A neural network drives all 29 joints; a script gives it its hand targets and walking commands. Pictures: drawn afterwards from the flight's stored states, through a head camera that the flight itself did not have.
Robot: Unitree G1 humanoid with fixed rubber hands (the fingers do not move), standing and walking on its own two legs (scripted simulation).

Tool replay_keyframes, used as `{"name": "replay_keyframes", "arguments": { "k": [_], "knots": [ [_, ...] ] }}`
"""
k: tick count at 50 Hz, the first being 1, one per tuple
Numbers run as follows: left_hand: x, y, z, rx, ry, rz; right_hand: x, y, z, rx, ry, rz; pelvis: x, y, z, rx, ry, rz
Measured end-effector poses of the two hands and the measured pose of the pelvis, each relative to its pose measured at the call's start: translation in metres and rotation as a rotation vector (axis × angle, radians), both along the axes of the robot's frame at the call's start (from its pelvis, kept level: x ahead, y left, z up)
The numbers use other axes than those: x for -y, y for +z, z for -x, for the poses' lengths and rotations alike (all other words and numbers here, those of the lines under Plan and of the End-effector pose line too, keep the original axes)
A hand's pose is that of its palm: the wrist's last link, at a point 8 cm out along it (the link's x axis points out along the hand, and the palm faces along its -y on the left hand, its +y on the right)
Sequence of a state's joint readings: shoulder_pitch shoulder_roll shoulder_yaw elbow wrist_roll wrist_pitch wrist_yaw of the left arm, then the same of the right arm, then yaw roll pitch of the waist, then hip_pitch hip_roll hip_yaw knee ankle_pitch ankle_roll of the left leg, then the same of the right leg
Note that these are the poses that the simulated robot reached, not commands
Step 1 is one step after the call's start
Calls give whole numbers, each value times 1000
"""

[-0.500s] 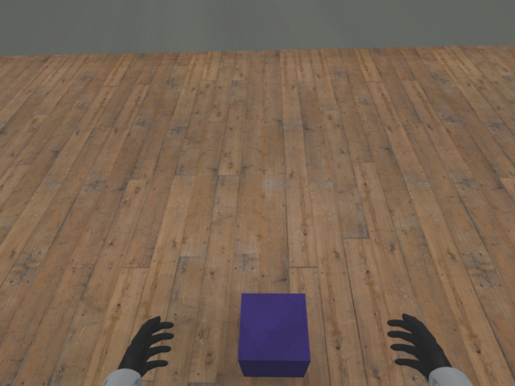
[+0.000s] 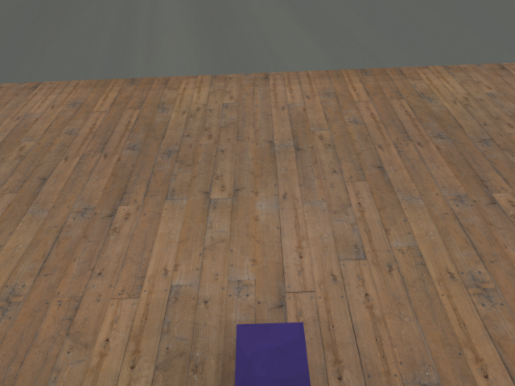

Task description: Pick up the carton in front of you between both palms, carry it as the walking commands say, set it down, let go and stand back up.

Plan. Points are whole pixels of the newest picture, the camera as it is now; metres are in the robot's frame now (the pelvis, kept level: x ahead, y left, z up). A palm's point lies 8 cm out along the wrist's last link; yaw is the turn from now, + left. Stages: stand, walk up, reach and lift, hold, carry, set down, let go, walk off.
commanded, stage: stand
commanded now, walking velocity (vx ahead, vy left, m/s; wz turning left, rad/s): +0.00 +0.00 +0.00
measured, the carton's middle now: (271, 369) +0.32 +0.02 -0.64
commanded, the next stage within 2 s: none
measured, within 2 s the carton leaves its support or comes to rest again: neither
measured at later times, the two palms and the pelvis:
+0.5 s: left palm out of the picture -0.01 +0.24 -0.13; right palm out of the picture -0.02 -0.25 -0.13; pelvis -0.01 +0.00 +0.00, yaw -1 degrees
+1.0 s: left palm out of the picture -0.07 +0.22 -0.14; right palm out of the picture -0.08 -0.22 -0.14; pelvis -0.03 +0.00 +0.01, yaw -1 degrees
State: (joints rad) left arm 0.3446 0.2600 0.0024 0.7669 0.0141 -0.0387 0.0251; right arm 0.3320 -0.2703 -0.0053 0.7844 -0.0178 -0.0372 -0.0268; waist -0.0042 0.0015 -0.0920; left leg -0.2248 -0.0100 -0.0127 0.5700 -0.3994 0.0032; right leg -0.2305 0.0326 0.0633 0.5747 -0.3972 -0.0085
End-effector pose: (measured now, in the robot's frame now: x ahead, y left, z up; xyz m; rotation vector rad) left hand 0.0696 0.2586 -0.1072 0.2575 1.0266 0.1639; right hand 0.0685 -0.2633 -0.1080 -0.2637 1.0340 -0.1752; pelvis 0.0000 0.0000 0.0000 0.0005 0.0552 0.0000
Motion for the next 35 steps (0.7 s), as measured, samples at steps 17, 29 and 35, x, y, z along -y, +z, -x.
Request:
{"name": "replay_keyframes", "arguments": {
  "k": [17,29,35],
  "knots": [
    [6,-17,51,-198,38,11,-5,-18,58,-208,-59,-21,1,2,1,33,-10,-2],
    [19,-23,91,-318,57,41,-20,-25,102,-334,-83,-55,1,5,10,61,-13,-1],
    [26,-26,107,-359,63,57,-28,-26,119,-375,-91,-71,0,7,15,70,-13,0]
  ]
}}
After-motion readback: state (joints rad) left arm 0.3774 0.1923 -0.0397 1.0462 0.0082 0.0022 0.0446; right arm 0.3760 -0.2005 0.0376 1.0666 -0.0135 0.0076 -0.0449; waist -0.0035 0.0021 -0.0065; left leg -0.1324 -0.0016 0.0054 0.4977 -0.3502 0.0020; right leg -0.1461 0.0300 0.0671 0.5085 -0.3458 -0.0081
